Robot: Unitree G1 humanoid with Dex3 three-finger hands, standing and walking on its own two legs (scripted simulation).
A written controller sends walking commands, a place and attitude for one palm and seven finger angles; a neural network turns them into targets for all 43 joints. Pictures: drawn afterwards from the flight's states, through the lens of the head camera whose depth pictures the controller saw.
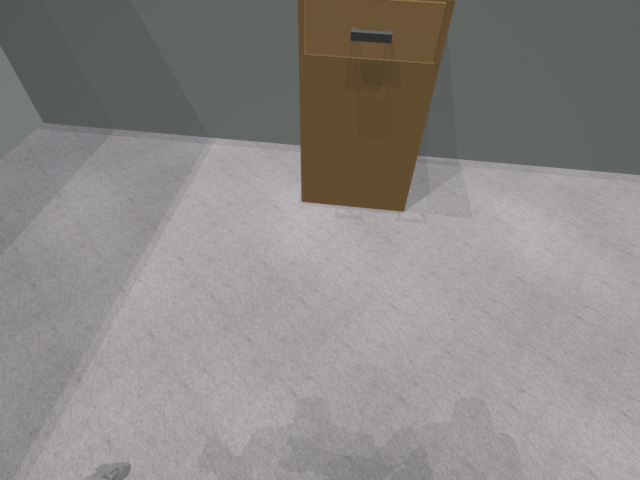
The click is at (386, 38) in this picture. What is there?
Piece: drawer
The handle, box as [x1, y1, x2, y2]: [350, 27, 392, 42]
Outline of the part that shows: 351,29 350,40 377,42 391,41 392,34 390,30 386,32 357,30 355,27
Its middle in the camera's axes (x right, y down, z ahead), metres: +0.16 -0.67 +1.26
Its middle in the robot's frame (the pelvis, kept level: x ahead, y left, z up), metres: +1.40 -0.09 +0.02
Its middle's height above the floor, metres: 0.79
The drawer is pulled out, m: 0.00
